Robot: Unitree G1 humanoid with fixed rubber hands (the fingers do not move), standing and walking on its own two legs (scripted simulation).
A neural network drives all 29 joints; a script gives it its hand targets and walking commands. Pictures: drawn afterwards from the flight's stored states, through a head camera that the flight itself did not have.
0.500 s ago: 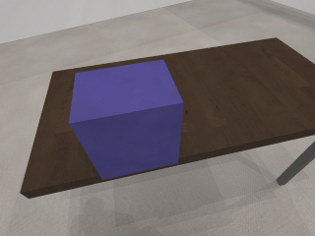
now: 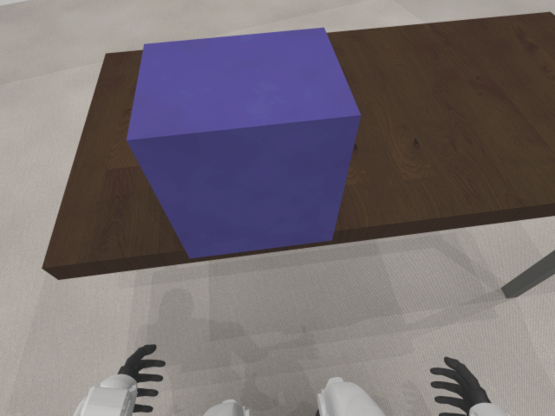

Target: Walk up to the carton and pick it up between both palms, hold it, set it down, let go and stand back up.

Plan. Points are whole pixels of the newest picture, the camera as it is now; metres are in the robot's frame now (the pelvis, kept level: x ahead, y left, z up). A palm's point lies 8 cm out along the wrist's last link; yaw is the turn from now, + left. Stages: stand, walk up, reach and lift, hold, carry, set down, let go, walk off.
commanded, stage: reach and lift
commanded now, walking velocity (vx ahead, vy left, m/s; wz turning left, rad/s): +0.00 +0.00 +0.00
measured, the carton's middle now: (250, 154) +0.46 +0.04 +0.10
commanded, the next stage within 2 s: none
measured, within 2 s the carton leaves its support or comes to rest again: neither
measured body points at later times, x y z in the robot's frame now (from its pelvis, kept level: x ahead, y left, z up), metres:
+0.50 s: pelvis +0.00 -0.02 +0.03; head +0.03 -0.03 +0.48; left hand +0.19 +0.25 -0.04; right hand +0.17 -0.22 -0.08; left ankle +0.00 +0.12 -0.69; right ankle +0.05 -0.12 -0.69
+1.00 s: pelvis +0.03 +0.00 +0.05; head +0.04 +0.00 +0.50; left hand +0.20 +0.25 -0.01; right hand +0.20 -0.21 -0.02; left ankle +0.00 +0.12 -0.69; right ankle +0.05 -0.12 -0.69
